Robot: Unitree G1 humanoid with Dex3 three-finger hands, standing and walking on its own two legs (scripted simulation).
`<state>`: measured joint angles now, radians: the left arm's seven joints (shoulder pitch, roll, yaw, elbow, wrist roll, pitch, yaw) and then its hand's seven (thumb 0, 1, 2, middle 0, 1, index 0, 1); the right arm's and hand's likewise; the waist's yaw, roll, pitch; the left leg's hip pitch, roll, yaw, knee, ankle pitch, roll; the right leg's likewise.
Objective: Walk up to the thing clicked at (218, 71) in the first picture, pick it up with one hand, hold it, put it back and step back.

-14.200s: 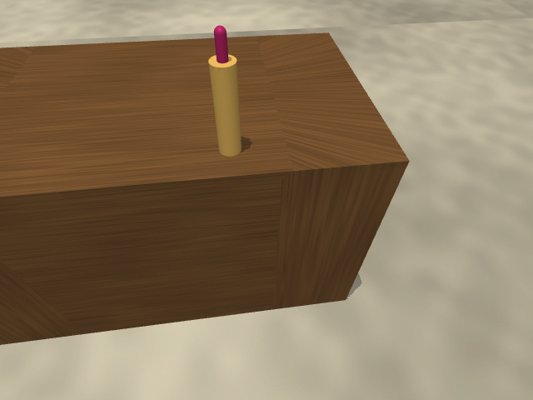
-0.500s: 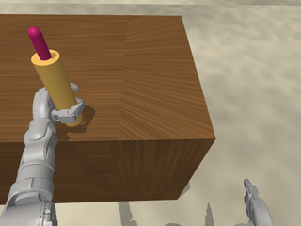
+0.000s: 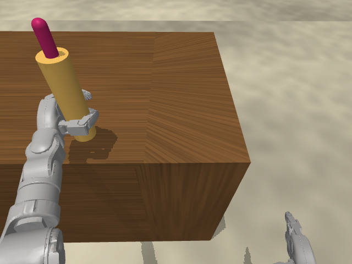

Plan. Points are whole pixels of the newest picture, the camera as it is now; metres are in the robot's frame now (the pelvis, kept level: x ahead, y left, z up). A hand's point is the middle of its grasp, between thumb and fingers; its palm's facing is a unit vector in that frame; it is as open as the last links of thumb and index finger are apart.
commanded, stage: lift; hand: left
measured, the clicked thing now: (66, 89) +0.42 +0.21 +0.19
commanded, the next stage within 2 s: hold in 1.24 s
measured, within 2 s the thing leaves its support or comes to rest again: neither
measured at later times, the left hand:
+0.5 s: hand (75, 108) +0.40 +0.19 +0.17, palm faces +0.16 -0.99 -0.06, open 7.1 cm
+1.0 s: hand (66, 100) +0.36 +0.18 +0.23, palm faces +0.15 -0.99 -0.04, open 7.1 cm
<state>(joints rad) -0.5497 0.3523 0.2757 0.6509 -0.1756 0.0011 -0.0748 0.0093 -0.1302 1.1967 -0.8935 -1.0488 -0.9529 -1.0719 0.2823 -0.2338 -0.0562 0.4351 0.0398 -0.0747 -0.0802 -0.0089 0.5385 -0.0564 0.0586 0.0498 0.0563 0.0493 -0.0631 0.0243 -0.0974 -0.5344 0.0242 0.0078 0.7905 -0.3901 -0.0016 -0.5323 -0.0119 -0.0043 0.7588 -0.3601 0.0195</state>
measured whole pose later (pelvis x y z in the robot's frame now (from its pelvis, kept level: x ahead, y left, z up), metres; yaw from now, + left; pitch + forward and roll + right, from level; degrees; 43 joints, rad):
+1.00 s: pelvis +0.00 +0.00 +0.02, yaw +1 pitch +0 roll +0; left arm -0.36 0.28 0.25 -0.02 -0.21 0.50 -0.01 0.01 -0.10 1.16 -0.87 -1.07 -0.93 -1.09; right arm 0.25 -0.22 -0.08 0.62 0.03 -0.27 -0.13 -0.01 0.55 -0.05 0.06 0.05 0.05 0.05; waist -0.01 0.07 -0.06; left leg -0.28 0.01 0.00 0.61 -0.32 0.00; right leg -0.27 -0.02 -0.02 0.59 -0.30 0.02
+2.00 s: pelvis -0.01 +0.00 +0.02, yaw +2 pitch -3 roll +0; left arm -0.44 0.28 0.26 -0.19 -0.25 0.77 -0.03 0.01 -0.10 1.16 -0.86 -1.07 -0.92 -1.10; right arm 0.23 -0.21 -0.08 0.72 0.04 -0.40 -0.12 -0.01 0.53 -0.06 0.06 0.05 0.05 0.05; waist 0.02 0.09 -0.07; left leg -0.25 0.00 -0.01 0.57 -0.28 0.01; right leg -0.24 -0.04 -0.02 0.55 -0.26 0.03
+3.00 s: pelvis -0.01 +0.00 +0.02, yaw +1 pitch -2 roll +0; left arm -0.42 0.28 0.27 -0.18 -0.25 0.77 -0.02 0.01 -0.09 1.15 -0.86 -1.07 -0.92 -1.10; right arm 0.22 -0.21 -0.09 0.72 0.05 -0.41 -0.12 -0.01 0.53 -0.06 0.06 0.05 0.05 0.05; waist 0.01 0.09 -0.07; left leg -0.26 0.00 0.00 0.58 -0.28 0.00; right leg -0.25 -0.03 -0.02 0.56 -0.27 0.02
